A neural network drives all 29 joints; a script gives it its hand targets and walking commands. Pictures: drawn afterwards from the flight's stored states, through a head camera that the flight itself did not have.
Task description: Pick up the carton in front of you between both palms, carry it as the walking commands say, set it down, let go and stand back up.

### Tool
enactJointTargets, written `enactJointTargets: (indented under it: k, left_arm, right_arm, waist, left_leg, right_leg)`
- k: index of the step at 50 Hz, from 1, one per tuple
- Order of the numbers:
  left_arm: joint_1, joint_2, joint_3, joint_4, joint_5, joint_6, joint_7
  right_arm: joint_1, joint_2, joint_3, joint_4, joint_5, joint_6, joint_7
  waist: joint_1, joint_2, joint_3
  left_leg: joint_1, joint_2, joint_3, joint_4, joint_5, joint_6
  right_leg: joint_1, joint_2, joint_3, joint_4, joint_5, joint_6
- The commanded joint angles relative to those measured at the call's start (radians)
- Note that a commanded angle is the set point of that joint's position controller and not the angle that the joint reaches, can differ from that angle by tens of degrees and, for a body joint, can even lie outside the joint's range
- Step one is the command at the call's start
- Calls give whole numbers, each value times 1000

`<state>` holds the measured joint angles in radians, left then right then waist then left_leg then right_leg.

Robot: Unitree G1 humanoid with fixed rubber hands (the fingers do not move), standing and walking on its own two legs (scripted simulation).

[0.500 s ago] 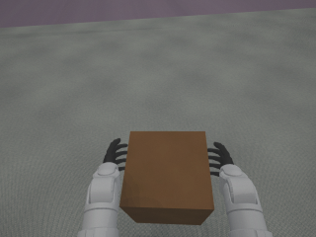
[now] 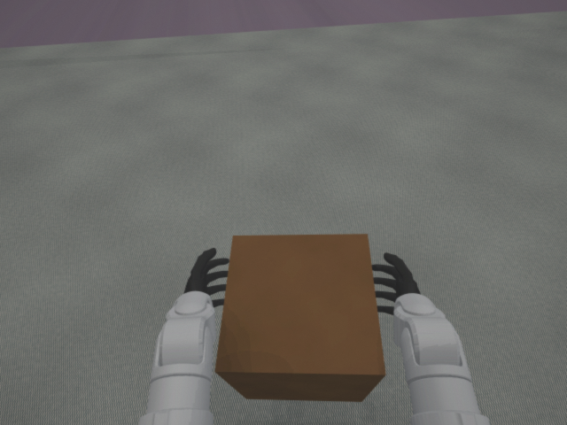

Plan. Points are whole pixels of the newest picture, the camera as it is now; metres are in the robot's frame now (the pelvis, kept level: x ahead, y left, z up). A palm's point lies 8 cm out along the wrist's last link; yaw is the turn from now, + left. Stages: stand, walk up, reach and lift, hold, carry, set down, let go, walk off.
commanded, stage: carry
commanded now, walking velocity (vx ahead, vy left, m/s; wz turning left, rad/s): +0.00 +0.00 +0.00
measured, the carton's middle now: (301, 324) +0.31 +0.00 -0.07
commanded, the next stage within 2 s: hold in 0.30 s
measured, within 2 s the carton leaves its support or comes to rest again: neither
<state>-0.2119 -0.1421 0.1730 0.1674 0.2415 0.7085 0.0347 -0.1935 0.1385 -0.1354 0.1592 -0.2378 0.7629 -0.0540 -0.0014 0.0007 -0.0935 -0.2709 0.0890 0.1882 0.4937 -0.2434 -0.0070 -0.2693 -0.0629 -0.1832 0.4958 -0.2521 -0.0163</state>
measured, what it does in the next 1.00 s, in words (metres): stands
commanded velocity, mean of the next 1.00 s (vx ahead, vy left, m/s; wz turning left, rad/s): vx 0.00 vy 0.00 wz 0.00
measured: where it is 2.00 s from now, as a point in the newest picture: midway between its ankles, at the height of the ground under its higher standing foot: outside the picture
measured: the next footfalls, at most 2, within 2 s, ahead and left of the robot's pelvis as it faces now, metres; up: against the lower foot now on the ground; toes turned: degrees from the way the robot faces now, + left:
none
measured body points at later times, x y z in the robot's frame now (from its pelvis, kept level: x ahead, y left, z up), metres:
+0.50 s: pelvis -0.02 +0.00 +0.01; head -0.04 +0.00 +0.46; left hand +0.28 +0.14 +0.04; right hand +0.27 -0.16 +0.03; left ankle +0.01 +0.13 -0.74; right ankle +0.00 -0.11 -0.74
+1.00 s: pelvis -0.03 +0.01 +0.00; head -0.09 +0.02 +0.45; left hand +0.28 +0.16 +0.05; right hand +0.26 -0.15 +0.04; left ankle +0.01 +0.13 -0.74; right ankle +0.00 -0.11 -0.74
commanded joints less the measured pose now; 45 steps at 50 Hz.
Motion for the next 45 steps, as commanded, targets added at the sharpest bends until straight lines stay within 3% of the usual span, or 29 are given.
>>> enactJointTargets:
  k: [1, 15, 16, 17, 18, 22, 28, 45]
  left_arm:
    - [-365, -941, -554, -8, -248, -9, -251]
    - [-369, -941, -555, -12, -250, -10, -252]
    - [-271, -964, -540, -22, -242, -7, -261]
    - [-275, -917, -525, -58, -227, -21, -252]
    - [-302, -908, -522, -59, -217, -22, -253]
    - [-348, -892, -517, -42, -224, -30, -256]
    - [-378, -921, -480, 31, -196, -31, -263]
    - [-551, -1006, -429, 184, -192, -27, -328]
  right_arm:
    - [-511, 896, 559, -128, 281, -77, 258]
    - [-506, 898, 559, -124, 280, -76, 259]
    - [-397, 933, 531, -135, 268, -69, 265]
    - [-390, 891, 527, -150, 254, -80, 259]
    - [-407, 878, 513, -157, 239, -83, 259]
    - [-438, 852, 500, -131, 224, -91, 247]
    - [-521, 887, 507, -93, 244, -84, 272]
    - [-672, 964, 432, 75, 226, -80, 339]
  waist:
    - [0, 2, -232]
    - [0, 0, -235]
    - [-1, 4, -167]
    - [21, -11, -204]
    - [0, -11, -171]
    - [-5, -21, -130]
    - [14, -6, -99]
    - [3, 11, -49]
  left_leg:
    - [82, 93, -92, -64, 169, 2]
    - [75, 93, -92, -63, 154, 0]
    - [202, -182, -244, -108, 407, 42]
    - [213, -170, -255, -120, 409, 42]
    - [210, -170, -265, -136, 421, 38]
    - [163, -182, -265, -153, 296, 22]
    - [152, -172, -273, -172, 142, 40]
    - [127, -146, -265, -193, -106, 35]
  right_leg:
    - [77, -109, 103, -73, 207, -1]
    - [69, -109, 107, -74, 200, -3]
    - [255, 137, 262, -115, 481, -5]
    - [312, 128, 279, -119, 499, 0]
    - [312, 134, 272, -119, 502, 6]
    - [372, 137, 272, -153, 363, 4]
    - [323, 134, 268, -158, 200, 7]
    - [226, 131, 254, -175, -87, 1]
